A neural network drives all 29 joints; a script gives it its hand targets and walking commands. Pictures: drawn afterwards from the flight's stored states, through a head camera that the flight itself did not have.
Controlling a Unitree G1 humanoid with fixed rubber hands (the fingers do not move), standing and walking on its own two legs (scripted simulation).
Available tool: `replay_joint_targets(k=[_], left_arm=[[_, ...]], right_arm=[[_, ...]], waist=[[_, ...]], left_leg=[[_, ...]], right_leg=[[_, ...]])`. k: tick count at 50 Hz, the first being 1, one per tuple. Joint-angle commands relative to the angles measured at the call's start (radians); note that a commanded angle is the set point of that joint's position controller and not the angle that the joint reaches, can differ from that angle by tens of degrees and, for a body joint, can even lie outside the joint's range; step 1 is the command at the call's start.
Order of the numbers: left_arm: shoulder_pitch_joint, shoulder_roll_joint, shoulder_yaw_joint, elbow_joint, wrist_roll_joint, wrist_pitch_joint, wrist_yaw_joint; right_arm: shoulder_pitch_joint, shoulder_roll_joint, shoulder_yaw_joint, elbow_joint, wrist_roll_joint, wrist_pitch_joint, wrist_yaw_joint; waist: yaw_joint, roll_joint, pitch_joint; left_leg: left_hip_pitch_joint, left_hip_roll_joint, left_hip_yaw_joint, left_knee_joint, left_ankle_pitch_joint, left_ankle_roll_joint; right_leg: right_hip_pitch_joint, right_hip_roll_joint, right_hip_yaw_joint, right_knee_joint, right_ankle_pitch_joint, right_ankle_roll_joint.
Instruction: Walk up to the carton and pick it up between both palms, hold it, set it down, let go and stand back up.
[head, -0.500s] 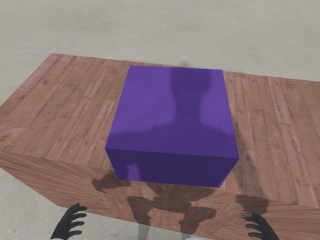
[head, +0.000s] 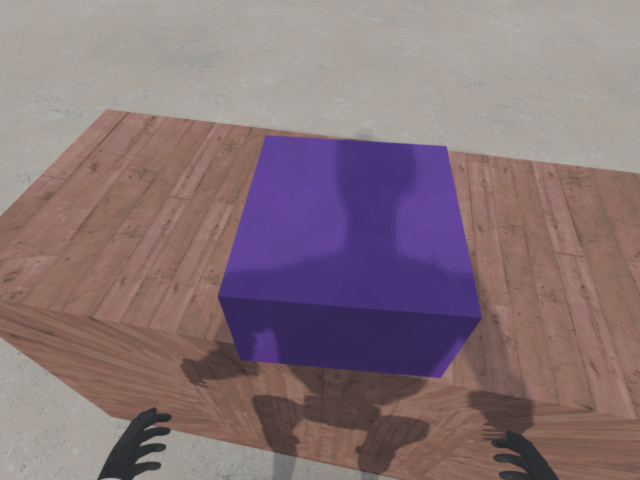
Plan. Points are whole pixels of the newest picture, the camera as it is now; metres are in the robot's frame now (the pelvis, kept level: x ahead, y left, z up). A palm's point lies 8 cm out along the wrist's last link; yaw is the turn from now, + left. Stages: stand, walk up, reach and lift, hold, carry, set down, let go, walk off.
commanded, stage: walk up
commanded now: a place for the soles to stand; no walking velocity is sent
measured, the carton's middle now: (347, 249) +0.41 -0.03 +0.04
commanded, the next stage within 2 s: none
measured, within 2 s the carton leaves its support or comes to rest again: neither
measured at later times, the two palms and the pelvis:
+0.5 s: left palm out of the picture +0.07 +0.40 -0.11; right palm out of the picture +0.00 -0.18 -0.09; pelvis -0.03 +0.11 -0.01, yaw -7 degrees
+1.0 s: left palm out of the picture +0.04 +0.36 -0.08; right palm out of the picture -0.01 -0.24 -0.11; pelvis -0.05 +0.06 -0.01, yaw -9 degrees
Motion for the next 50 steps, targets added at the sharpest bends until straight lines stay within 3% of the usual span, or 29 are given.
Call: replay_joint_targets(k=[1, 3, 5, 8, 9, 12, 13, 14, 15, 16, 17, 18, 20, 21, 25, 26, 27, 31, 33, 37, 40, 41, 44, 45, 46, 47, 48, 49, 50], left_arm=[[0.275, 0.464, 0.13, 0.054, 0.019, -0.064, 0.068], [0.233, 0.465, 0.143, 0.034, 0.023, -0.069, 0.085], [0.178, 0.424, 0.145, 0.011, 0.023, -0.075, 0.087], [0.201, 0.404, 0.125, -0.021, 0.035, -0.084, 0.085], [0.217, 0.403, 0.125, -0.023, 0.031, -0.087, 0.081], [0.162, 0.434, 0.126, -0.054, 0.028, -0.065, 0.076], [0.139, 0.418, 0.117, -0.047, 0.026, -0.055, 0.077], [0.124, 0.36, 0.1, -0.065, 0.022, -0.047, 0.075], [0.16, 0.261, 0.067, -0.057, 0.017, -0.034, 0.077], [0.208, 0.313, 0.067, -0.045, 0.02, -0.028, 0.087], [0.186, 0.361, 0.076, -0.024, 0.02, -0.022, 0.086], [0.135, 0.402, 0.092, -0.026, 0.018, -0.013, 0.081], [0.226, 0.379, 0.091, 0.034, -0.003, -0.005, 0.056], [0.249, 0.356, 0.087, 0.05, -0.007, -0.004, 0.05], [0.236, 0.345, 0.087, 0.041, 0.011, 0.004, 0.043], [0.26, 0.341, 0.081, 0.038, 0.004, 0.003, 0.043], [0.262, 0.326, 0.078, 0.046, 0.011, 0.003, 0.046], [0.235, 0.354, 0.083, 0.04, 0.016, 0.006, 0.039], [0.237, 0.366, 0.088, 0.048, 0.024, 0.007, 0.038], [0.239, 0.397, 0.105, 0.068, 0.036, 0.005, 0.026], [0.266, 0.399, 0.093, 0.08, 0.034, -0.004, 0.023], [0.263, 0.397, 0.101, 0.093, 0.037, -0.014, 0.018], [0.346, 0.349, 0.104, 0.111, 0.037, -0.035, 0.016], [0.425, 0.357, 0.115, 0.138, 0.034, -0.046, 0.019], [0.459, 0.414, 0.137, 0.148, 0.047, -0.054, 0.03], [0.336, 0.449, 0.138, 0.09, 0.053, -0.057, 0.025], [0.274, 0.478, 0.143, 0.067, 0.043, -0.057, 0.034], [0.261, 0.471, 0.134, 0.068, 0.03, -0.06, 0.036], [0.244, 0.446, 0.126, 0.054, 0.028, -0.065, 0.036]], right_arm=[[-0.092, -0.237, -0.11, -0.152, -0.067, 0.022, 0.01], [-0.093, -0.239, -0.105, -0.163, -0.076, 0.036, 0.022], [-0.076, -0.251, -0.114, -0.152, -0.07, 0.041, 0.033], [-0.028, -0.226, -0.114, -0.142, -0.058, 0.04, 0.038], [-0.047, -0.228, -0.107, -0.138, -0.054, 0.035, 0.039], [0.002, -0.257, -0.117, -0.113, -0.05, 0.028, 0.041], [0.091, -0.263, -0.133, -0.085, -0.059, 0.019, 0.035], [0.167, -0.303, -0.143, -0.049, -0.055, 0.007, 0.028], [0.138, -0.377, -0.156, -0.052, -0.06, 0.0, 0.023], [0.065, -0.403, -0.168, -0.072, -0.045, 0.001, 0.017], [0.037, -0.419, -0.167, -0.076, -0.043, 0.002, 0.011], [0.048, -0.414, -0.163, -0.067, -0.041, -0.001, 0.008], [0.0, -0.332, -0.146, -0.072, -0.049, -0.011, -0.009], [0.01, -0.305, -0.149, -0.084, -0.044, -0.02, -0.01], [0.139, -0.275, -0.15, -0.073, -0.037, -0.038, -0.007], [0.114, -0.279, -0.146, -0.077, -0.038, -0.035, -0.008], [0.12, -0.28, -0.149, -0.085, -0.048, -0.036, -0.009], [0.137, -0.283, -0.145, -0.09, -0.042, -0.023, -0.007], [0.127, -0.283, -0.151, -0.097, -0.036, -0.028, -0.003], [0.125, -0.299, -0.156, -0.093, -0.036, -0.031, 0.004], [0.075, -0.328, -0.159, -0.119, -0.04, -0.021, 0.012], [0.056, -0.327, -0.162, -0.119, -0.041, -0.016, 0.011], [0.03, -0.31, -0.145, -0.121, -0.04, -0.004, 0.02], [0.014, -0.283, -0.137, -0.122, -0.051, 0.003, 0.021], [0.019, -0.215, -0.118, -0.128, -0.059, 0.01, 0.017], [0.036, -0.181, -0.094, -0.117, -0.043, 0.008, 0.01], [-0.003, -0.276, -0.11, -0.11, -0.037, 0.008, 0.002], [-0.015, -0.324, -0.125, -0.095, -0.03, -0.001, 0.003], [-0.006, -0.321, -0.121, -0.089, -0.022, -0.001, 0.007]], waist=[[0.047, -0.098, -0.097], [0.029, -0.093, -0.031], [0.006, -0.005, 0.019], [0.0, -0.201, 0.009], [0.005, -0.191, -0.019], [-0.022, -0.274, -0.058], [-0.065, -0.192, -0.061], [-0.092, -0.088, -0.105], [-0.062, 0.16, -0.033], [-0.036, 0.09, -0.064], [-0.051, 0.14, -0.015], [-0.068, 0.03, 0.068], [0.004, 0.076, 0.064], [0.019, 0.062, 0.04], [-0.025, 0.107, -0.028], [-0.012, 0.175, -0.057], [-0.017, 0.157, -0.066], [-0.052, 0.249, -0.008], [-0.053, 0.213, 0.01], [-0.048, 0.188, -0.009], [-0.042, 0.278, -0.007], [-0.021, 0.239, 0.008], [0.022, 0.179, -0.002], [0.075, 0.088, -0.053], [0.089, -0.116, -0.005], [0.049, -0.199, 0.094], [0.038, -0.091, 0.096], [0.018, -0.067, 0.169], [0.012, -0.116, 0.17]], left_leg=[[-0.338, -0.011, -0.057, 0.277, -0.183, 0.044], [-0.375, 0.029, -0.138, 0.361, -0.188, 0.043], [-0.341, 0.059, -0.11, 0.388, -0.134, 0.042], [-0.271, 0.039, -0.053, 0.301, -0.139, 0.039], [-0.269, 0.052, -0.053, 0.251, -0.136, 0.045], [-0.069, 0.048, -0.045, 0.029, -0.074, 0.063], [0.062, 0.0, -0.027, -0.085, 0.016, 0.083], [0.211, 0.12, -0.229, -0.3, -0.007, 0.098], [0.181, 0.293, -0.465, -0.405, 0.129, 0.083], [0.167, 0.377, -0.571, -0.462, 0.087, 0.088], [0.088, 0.365, -0.604, -0.501, -0.038, 0.103], [0.031, 0.344, -0.614, -0.555, -0.181, 0.045], [0.084, 0.266, -0.374, -0.476, 0.039, -0.03], [0.116, 0.256, -0.385, -0.46, 0.05, 0.013], [0.234, 0.206, -0.254, -0.414, 0.324, -0.055], [0.289, 0.193, -0.232, -0.356, 0.389, -0.023], [0.276, 0.22, -0.248, -0.348, 0.414, 0.025], [0.217, 0.214, -0.259, -0.403, 0.082, 0.067], [0.185, 0.255, -0.32, -0.464, -0.121, 0.087], [0.208, 0.275, -0.346, -0.454, -0.257, 0.119], [0.127, 0.289, -0.283, -0.387, -0.24, 0.181], [0.03, 0.282, -0.231, -0.362, -0.255, 0.228], [-0.127, 0.261, -0.166, -0.26, -0.256, 0.202], [-0.229, 0.18, -0.101, -0.104, -0.309, 0.159], [-0.399, 0.051, 0.006, 0.247, -0.261, 0.086], [-0.543, -0.037, 0.019, 0.35, -0.182, 0.021], [-0.473, -0.002, -0.08, 0.374, -0.169, 0.026], [-0.469, 0.022, -0.084, 0.368, -0.145, 0.035], [-0.462, 0.019, -0.079, 0.361, -0.084, 0.035]], right_leg=[[0.315, -0.335, 0.589, -0.301, 0.442, -0.247], [0.241, -0.378, 0.66, -0.339, 0.43, -0.276], [0.151, -0.332, 0.53, -0.311, 0.489, -0.255], [0.129, -0.25, 0.402, -0.234, 0.709, -0.237], [0.156, -0.239, 0.387, -0.2, 0.734, -0.242], [0.034, -0.227, 0.357, -0.138, 0.549, -0.228], [-0.064, -0.191, 0.342, -0.072, 0.448, -0.202], [-0.19, -0.083, 0.203, 0.147, 0.272, -0.103], [-0.341, 0.124, 0.091, 0.363, -0.191, -0.02], [-0.378, 0.08, 0.118, 0.423, -0.206, -0.013], [-0.374, 0.061, 0.141, 0.454, -0.189, -0.025], [-0.388, 0.047, 0.169, 0.487, -0.118, -0.013], [-0.362, 0.034, 0.188, 0.414, 0.022, -0.02], [-0.35, 0.02, 0.167, 0.421, 0.047, -0.011], [-0.315, 0.033, 0.147, 0.348, 0.1, -0.004], [-0.32, 0.026, 0.161, 0.342, 0.081, 0.011], [-0.34, 0.038, 0.133, 0.351, 0.068, 0.011], [-0.331, 0.04, 0.098, 0.32, 0.03, 0.013], [-0.358, 0.021, 0.125, 0.336, 0.036, 0.024], [-0.332, 0.015, 0.115, 0.31, -0.021, 0.024], [-0.263, -0.014, 0.035, 0.216, -0.124, 0.026], [-0.166, -0.009, -0.019, 0.17, -0.136, 0.021], [0.095, -0.002, -0.041, -0.103, -0.068, -0.032], [0.235, 0.011, 0.018, -0.197, -0.052, -0.046], [0.27, -0.137, 0.389, -0.399, -0.346, -0.099], [0.182, -0.296, 0.802, -0.502, -0.385, -0.142], [0.097, -0.355, 0.88, -0.551, -0.462, -0.218], [0.06, -0.355, 0.825, -0.503, -0.311, -0.25], [0.101, -0.297, 0.735, -0.484, -0.118, -0.197]])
